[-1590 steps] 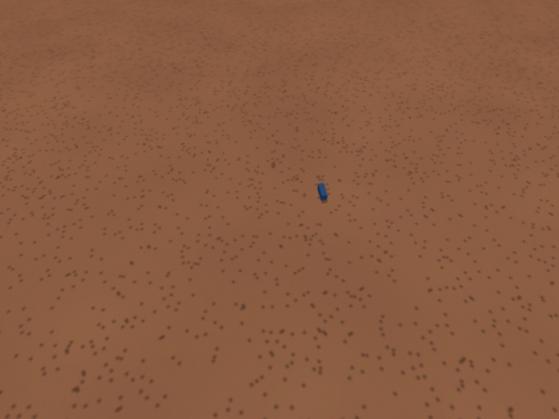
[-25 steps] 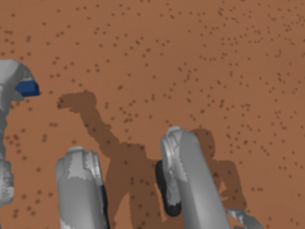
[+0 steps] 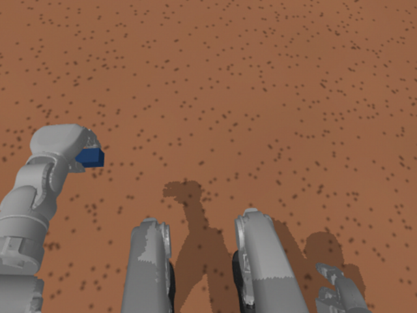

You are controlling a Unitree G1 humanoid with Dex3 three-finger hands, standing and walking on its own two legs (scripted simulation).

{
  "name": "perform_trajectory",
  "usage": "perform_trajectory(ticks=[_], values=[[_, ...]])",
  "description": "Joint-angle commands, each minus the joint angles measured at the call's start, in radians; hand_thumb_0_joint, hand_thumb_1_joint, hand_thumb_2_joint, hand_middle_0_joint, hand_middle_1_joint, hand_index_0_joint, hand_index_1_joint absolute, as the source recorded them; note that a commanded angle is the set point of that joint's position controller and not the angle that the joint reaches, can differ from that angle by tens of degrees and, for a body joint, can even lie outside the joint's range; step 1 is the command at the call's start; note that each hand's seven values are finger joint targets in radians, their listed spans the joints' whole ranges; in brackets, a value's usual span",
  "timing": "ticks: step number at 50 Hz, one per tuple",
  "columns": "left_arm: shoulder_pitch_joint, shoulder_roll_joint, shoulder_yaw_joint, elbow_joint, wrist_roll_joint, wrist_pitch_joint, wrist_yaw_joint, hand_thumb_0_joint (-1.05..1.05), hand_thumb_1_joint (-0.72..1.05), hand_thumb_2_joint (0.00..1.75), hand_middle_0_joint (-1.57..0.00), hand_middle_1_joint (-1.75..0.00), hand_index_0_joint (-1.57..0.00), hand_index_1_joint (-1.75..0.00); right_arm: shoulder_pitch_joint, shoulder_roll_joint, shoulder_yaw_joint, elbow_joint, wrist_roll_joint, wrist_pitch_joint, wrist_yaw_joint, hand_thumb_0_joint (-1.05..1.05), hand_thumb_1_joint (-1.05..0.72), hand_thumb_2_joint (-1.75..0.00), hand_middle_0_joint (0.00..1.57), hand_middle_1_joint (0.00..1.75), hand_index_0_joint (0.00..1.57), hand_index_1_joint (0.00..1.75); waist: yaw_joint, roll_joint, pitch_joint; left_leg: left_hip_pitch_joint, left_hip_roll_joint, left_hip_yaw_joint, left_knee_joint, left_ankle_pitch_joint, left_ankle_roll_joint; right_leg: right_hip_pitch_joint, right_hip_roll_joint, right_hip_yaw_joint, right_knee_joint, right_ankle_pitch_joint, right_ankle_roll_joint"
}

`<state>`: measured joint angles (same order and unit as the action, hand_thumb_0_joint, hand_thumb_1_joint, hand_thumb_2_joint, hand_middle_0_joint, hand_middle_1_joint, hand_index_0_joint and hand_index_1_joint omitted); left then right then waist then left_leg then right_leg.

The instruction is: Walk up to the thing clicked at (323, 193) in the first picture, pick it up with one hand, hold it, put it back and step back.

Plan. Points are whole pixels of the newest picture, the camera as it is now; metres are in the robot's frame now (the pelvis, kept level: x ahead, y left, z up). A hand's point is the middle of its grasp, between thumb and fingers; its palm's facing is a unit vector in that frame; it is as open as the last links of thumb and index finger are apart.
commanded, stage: lift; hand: left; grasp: from above
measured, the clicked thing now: (80, 158) +0.44 +0.26 -0.11
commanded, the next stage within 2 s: hold in 0.88 s
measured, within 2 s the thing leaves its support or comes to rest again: neither
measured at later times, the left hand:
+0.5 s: hand (26, 156) +0.36 +0.24 +0.11, palm faces -0.45 -0.07 -0.89, open 6.2 cm
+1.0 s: hand out of the picture +0.38 +0.23 +0.18, palm faces -0.46 -0.06 -0.89, open 6.2 cm
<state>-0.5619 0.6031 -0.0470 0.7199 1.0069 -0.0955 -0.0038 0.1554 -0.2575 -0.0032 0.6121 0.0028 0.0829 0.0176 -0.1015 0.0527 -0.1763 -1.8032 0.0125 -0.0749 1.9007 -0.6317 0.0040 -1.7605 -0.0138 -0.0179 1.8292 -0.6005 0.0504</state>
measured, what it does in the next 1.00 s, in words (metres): rises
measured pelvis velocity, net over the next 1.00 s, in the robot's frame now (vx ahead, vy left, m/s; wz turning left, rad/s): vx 0.07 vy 0.00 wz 0.02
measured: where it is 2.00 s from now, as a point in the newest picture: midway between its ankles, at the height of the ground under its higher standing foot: (206, 303)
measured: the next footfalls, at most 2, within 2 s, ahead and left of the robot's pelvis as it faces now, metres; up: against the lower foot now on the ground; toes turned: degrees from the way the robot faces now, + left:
none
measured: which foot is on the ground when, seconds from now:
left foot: down 0.00-1.00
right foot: down 0.00-1.00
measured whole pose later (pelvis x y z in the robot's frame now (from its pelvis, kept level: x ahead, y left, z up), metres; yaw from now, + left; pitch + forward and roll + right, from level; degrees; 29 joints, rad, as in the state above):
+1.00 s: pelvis +0.07 +0.00 +0.24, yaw +1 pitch +10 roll -1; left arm -0.29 0.42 -0.18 0.74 1.00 -0.01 0.05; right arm 0.25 -0.24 -0.05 0.71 0.04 0.01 -0.06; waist -0.04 0.04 -0.09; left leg -0.64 0.03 0.01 0.87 -0.40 0.00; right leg -0.64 -0.01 0.02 0.84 -0.37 0.03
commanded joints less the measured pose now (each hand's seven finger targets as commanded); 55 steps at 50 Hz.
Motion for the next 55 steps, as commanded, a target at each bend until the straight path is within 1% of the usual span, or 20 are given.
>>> perform_trajectory(ticks=[1,6,7,8,11,12,14,15,18,19,21,22,27,33,37,39,46,51,53,55], values=[[-0.192,0.223,0.083,-0.224,-0.023,0.03,0.032,0.0,0.88,0.06,-1.17,-0.17,-1.22,-0.12,0.105,-0.178,-0.075,-0.065,0.014,-0.023,-0.031,0.0,-0.9,-0.9,0.2,0.3,0.2,0.3,0.0,0.101,-0.558,0.568,-0.007,0.016,-0.431,0.074,0.024,0.431,0.041,-0.047,-0.344,0.112,-0.067],[-0.107,0.183,0.069,-0.279,-0.045,0.054,0.028,0.0,0.88,0.05,-1.17,-0.15,-1.22,-0.1,0.074,-0.156,-0.068,-0.064,0.027,-0.043,-0.05,0.0,-0.9,-0.9,0.2,0.3,0.2,0.3,0.009,0.062,-0.476,0.655,-0.005,0.019,-0.551,0.043,0.024,0.562,0.044,-0.03,-0.467,0.086,-0.066],[-0.117,0.155,0.042,-0.282,-0.045,0.056,0.027,0.0,0.88,0.05,-1.17,-0.16,-1.22,-0.11,0.077,-0.15,-0.066,-0.063,0.028,-0.049,-0.055,0.0,-0.9,-0.9,0.2,0.3,0.2,0.3,-0.007,0.06,-0.436,0.659,-0.004,0.022,-0.571,0.035,0.024,0.572,0.045,-0.026,-0.497,0.08,-0.065],[-0.13,0.163,0.05,-0.314,-0.048,0.053,0.03,0.0,0.86,0.05,-1.16,-0.15,-1.21,-0.1,0.077,-0.149,-0.065,-0.061,0.031,-0.056,-0.061,0.0,-0.9,-0.9,0.2,0.3,0.2,0.3,-0.004,0.062,-0.437,0.689,-0.004,0.021,-0.591,0.04,0.023,0.6,0.044,-0.021,-0.519,0.084,-0.065],[-0.085,0.145,0.045,-0.259,-0.034,0.047,0.044,0.0,0.82,0.04,-1.13,-0.15,-1.18,-0.11,0.067,-0.138,-0.058,-0.051,0.035,-0.077,-0.075,0.0,-0.91,-0.9,0.2,0.3,0.2,0.3,0.002,0.036,-0.365,0.736,-0.006,0.022,-0.661,0.034,0.022,0.657,0.043,-0.009,-0.59,0.073,-0.066],[-0.094,0.166,0.066,-0.265,-0.04,0.044,0.05,0.0,0.81,0.04,-1.12,-0.16,-1.17,-0.11,0.065,-0.144,-0.061,-0.048,0.035,-0.083,-0.079,0.0,-0.9,-0.9,0.2,0.3,0.2,0.3,0.015,0.046,-0.362,0.768,-0.002,0.011,-0.698,0.021,0.02,0.684,0.043,-0.007,-0.61,0.067,-0.063],[-0.11,0.116,0.021,-0.243,-0.033,0.041,0.055,0.0,0.82,0.03,-1.13,-0.17,-1.18,-0.12,0.065,-0.139,-0.056,-0.04,0.036,-0.097,-0.085,0.0,-0.9,-0.9,0.2,0.3,0.2,0.3,0.004,0.061,-0.311,0.81,0.002,-0.001,-0.76,-0.012,0.017,0.694,0.045,-0.007,-0.649,0.059,-0.062],[-0.092,0.116,0.027,-0.214,-0.034,0.04,0.06,0.0,0.82,0.04,-1.13,-0.17,-1.18,-0.12,0.063,-0.14,-0.059,-0.034,0.035,-0.102,-0.086,0.0,-0.9,-0.9,0.2,0.3,0.2,0.3,0.011,0.052,-0.292,0.826,0.003,-0.001,-0.782,-0.018,0.016,0.715,0.046,-0.005,-0.676,0.053,-0.061],[-0.065,0.105,0.02,-0.216,-0.026,0.034,0.068,0.0,0.81,0.06,-1.13,-0.18,-1.17,-0.14,0.069,-0.136,-0.064,-0.029,0.038,-0.116,-0.089,0.0,-0.91,-0.9,0.2,0.3,0.2,0.3,0.019,0.048,-0.299,0.894,-0.006,0.022,-0.823,0.035,0.012,0.797,0.046,0.01,-0.753,0.07,-0.065],[-0.056,0.081,-0.001,-0.213,-0.024,0.034,0.069,0.0,0.81,0.04,-1.13,-0.18,-1.17,-0.13,0.073,-0.13,-0.064,-0.025,0.039,-0.119,-0.09,0.0,-0.91,-0.9,0.2,0.3,0.2,0.3,0.017,0.039,-0.303,0.922,-0.01,0.03,-0.83,0.074,0.009,0.825,0.046,0.014,-0.778,0.091,-0.066],[-0.033,0.071,-0.003,-0.188,-0.026,0.036,0.077,0.0,0.81,0.06,-1.12,-0.19,-1.17,-0.15,0.072,-0.127,-0.064,-0.021,0.04,-0.125,-0.091,0.0,-0.91,-0.9,0.2,0.3,0.2,0.3,0.02,0.022,-0.276,0.94,-0.016,0.039,-0.856,0.096,0.01,0.87,0.048,0.019,-0.823,0.099,-0.064],[-0.024,0.084,0.016,-0.188,-0.022,0.037,0.085,0.0,0.8,0.06,-1.11,-0.2,-1.16,-0.15,0.079,-0.128,-0.066,-0.015,0.04,-0.127,-0.091,0.0,-0.91,-0.9,0.2,0.3,0.2,0.3,0.03,0.021,-0.28,0.958,-0.016,0.043,-0.868,0.123,0.009,0.901,0.048,0.02,-0.837,0.123,-0.064],[-0.069,0.057,-0.009,-0.152,-0.002,0.041,0.118,0.0,0.84,0.1,-1.15,-0.22,-1.19,-0.18,0.094,-0.127,-0.071,0.001,0.041,-0.132,-0.092,0.0,-0.91,-0.9,0.2,0.3,0.2,0.3,0.026,0.012,-0.256,1.061,-0.015,0.051,-0.94,0.214,0.005,0.978,0.049,0.016,-0.9,0.214,-0.061],[-0.041,0.05,-0.014,-0.123,0.005,0.058,0.14,0.0,0.86,0.11,-1.16,-0.22,-1.2,-0.18,0.092,-0.127,-0.079,-0.002,0.043,-0.131,-0.085,0.0,-0.91,-0.9,0.2,0.3,0.2,0.3,0.049,-0.013,-0.233,1.155,-0.024,0.07,-1.023,0.28,0.004,1.093,0.048,0.025,-0.996,0.264,-0.059],[-0.08,0.022,-0.043,-0.141,-0.005,0.075,0.138,0.0,0.86,0.15,-1.15,-0.26,-1.2,-0.21,0.099,-0.126,-0.082,0.003,0.042,-0.128,-0.083,0.0,-0.9,-0.9,0.2,0.3,0.2,0.3,0.042,-0.005,-0.233,1.225,-0.023,0.068,-1.073,0.335,0.001,1.148,0.047,0.027,-1.036,0.323,-0.056],[-0.018,0.036,-0.023,-0.106,-0.001,0.085,0.135,0.0,0.82,0.14,-1.12,-0.27,-1.17,-0.22,0.104,-0.125,-0.085,0.01,0.044,-0.124,-0.084,0.0,-0.9,-0.9,0.2,0.3,0.2,0.3,0.059,-0.017,-0.229,1.248,-0.023,0.066,-1.088,0.382,0.0,1.182,0.047,0.028,-1.053,0.364,-0.056],[0.001,0.013,-0.043,-0.148,-0.01,0.077,0.095,0.0,0.8,0.14,-1.11,-0.27,-1.16,-0.22,0.101,-0.125,-0.091,-0.002,0.043,-0.113,-0.084,0.0,-0.91,-0.9,0.2,0.3,0.2,0.3,0.066,-0.017,-0.217,1.336,-0.019,0.073,-1.151,0.485,-0.002,1.252,0.052,0.021,-1.105,0.445,-0.059],[-0.013,0.012,-0.05,-0.172,-0.013,0.066,0.077,0.0,0.82,0.14,-1.12,-0.26,-1.18,-0.21,0.083,-0.126,-0.087,-0.014,0.046,-0.106,-0.083,0.0,-0.9,-0.9,0.2,0.3,0.2,0.3,0.062,-0.017,-0.167,1.357,-0.019,0.079,-1.196,0.464,-0.001,1.269,0.053,0.02,-1.145,0.422,-0.06],[-0.011,0.036,-0.036,-0.183,0.0,0.059,0.069,0.0,0.81,0.15,-1.11,-0.26,-1.17,-0.21,0.076,-0.128,-0.087,-0.02,0.046,-0.102,-0.084,0.0,-0.9,-0.9,0.2,0.3,0.2,0.3,0.074,-0.015,-0.172,1.372,-0.023,0.081,-1.208,0.471,-0.001,1.292,0.052,0.022,-1.157,0.428,-0.06],[-0.014,0.029,-0.041,-0.201,0.005,0.051,0.062,0.0,0.8,0.14,-1.11,-0.25,-1.16,-0.2,0.078,-0.126,-0.088,-0.016,0.045,-0.101,-0.083,0.0,-0.9,-0.9,0.2,0.3,0.2,0.3,0.067,0.0,-0.191,1.406,-0.021,0.082,-1.215,0.51,-0.005,1.3,0.053,0.022,-1.156,0.456,-0.062]])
